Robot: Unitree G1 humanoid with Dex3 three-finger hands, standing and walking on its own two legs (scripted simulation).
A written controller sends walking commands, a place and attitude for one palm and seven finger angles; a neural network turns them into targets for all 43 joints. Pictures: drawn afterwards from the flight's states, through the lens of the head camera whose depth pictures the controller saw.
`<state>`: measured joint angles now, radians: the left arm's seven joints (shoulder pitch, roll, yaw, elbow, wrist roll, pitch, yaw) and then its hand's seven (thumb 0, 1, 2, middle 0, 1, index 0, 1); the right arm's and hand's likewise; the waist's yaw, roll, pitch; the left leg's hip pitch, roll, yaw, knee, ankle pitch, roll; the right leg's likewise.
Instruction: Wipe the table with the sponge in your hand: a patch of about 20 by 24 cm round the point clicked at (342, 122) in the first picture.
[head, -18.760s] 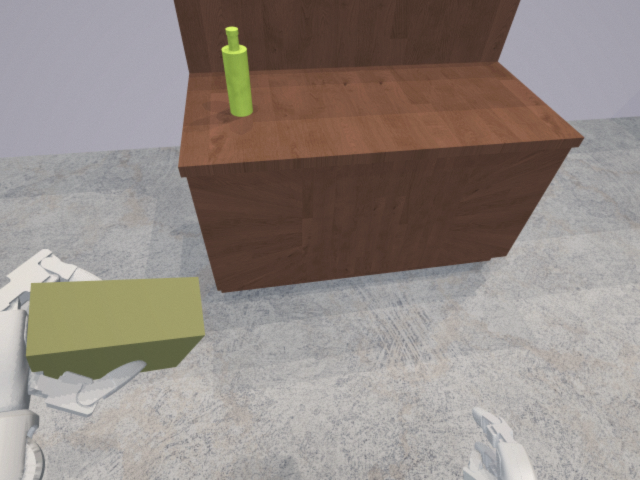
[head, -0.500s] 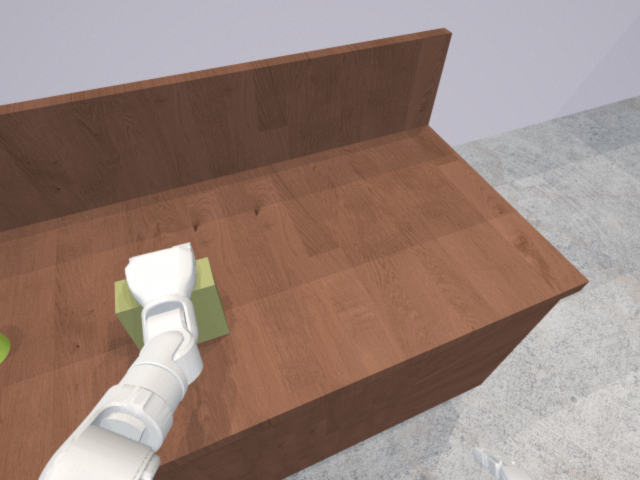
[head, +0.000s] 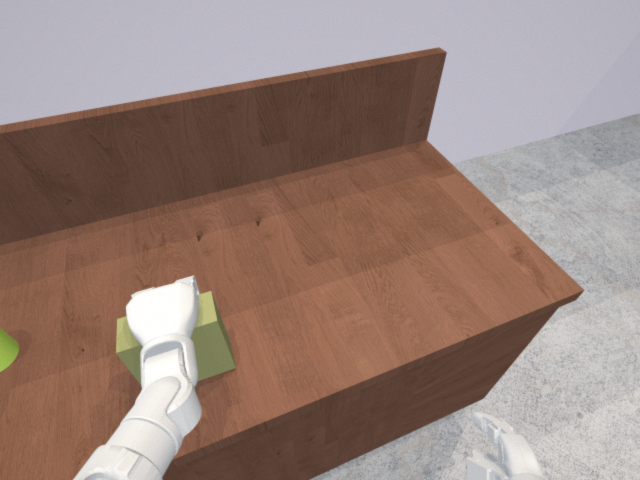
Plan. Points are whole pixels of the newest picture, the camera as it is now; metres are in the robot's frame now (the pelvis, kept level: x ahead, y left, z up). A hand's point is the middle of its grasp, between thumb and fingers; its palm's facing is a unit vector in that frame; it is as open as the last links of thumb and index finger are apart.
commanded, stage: wipe back along the middle lane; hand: left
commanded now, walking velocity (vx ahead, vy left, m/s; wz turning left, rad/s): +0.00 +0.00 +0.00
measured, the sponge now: (184, 352) +0.30 +0.24 -0.07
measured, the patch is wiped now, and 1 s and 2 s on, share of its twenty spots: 0.70 0.75 0.75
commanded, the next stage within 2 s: slide across to the third lane in 1.06 s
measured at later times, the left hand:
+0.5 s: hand (181, 350) +0.28 +0.23 -0.02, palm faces -0.07 -0.03 -1.00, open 10.1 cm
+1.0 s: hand (181, 351) +0.28 +0.23 -0.02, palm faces -0.06 -0.03 -1.00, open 10.1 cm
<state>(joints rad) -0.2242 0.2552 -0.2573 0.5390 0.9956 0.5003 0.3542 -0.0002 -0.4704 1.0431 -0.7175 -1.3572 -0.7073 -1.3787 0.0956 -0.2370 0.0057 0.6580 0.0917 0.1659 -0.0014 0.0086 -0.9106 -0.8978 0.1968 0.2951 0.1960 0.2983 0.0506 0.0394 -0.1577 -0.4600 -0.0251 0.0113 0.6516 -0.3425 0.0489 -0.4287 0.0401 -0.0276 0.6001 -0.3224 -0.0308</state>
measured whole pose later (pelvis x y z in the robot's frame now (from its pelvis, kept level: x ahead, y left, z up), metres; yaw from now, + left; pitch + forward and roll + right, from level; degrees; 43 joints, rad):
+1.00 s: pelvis -0.02 -0.02 +0.00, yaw -1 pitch +8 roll +0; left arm -0.18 0.25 -0.24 0.53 0.99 0.49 0.37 0.00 -0.47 1.04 -0.71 -1.37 -0.70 -1.39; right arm 0.11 -0.24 0.00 0.67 0.09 0.15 -0.02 0.01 -0.91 -0.90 0.20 0.30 0.20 0.30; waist 0.06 0.04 -0.16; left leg -0.49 -0.01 0.02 0.67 -0.33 0.03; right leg -0.47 0.05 -0.02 0.65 -0.32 -0.05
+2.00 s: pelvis -0.03 -0.02 +0.00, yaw +1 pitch +7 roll +0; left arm -0.42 0.11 -0.41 0.79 0.95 0.53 0.41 0.00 -0.47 1.04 -0.72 -1.37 -0.71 -1.38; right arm 0.04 -0.21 -0.01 0.72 0.09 0.17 0.02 0.01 -0.91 -0.90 0.20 0.30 0.20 0.30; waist 0.07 0.04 -0.14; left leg -0.46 -0.02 -0.01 0.64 -0.30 0.02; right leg -0.44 0.04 -0.05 0.62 -0.30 -0.06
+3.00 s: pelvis -0.03 -0.03 +0.00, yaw +1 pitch +9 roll +0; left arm -0.49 0.10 -0.32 0.89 0.98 0.49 0.41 0.00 -0.51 1.07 -0.76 -1.33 -0.75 -1.34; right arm 0.05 -0.21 -0.01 0.73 0.08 0.16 -0.02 0.01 -0.91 -0.90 0.20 0.30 0.20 0.30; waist 0.05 0.03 -0.16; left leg -0.50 -0.01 -0.01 0.63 -0.29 0.02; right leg -0.48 0.05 -0.04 0.61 -0.29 -0.06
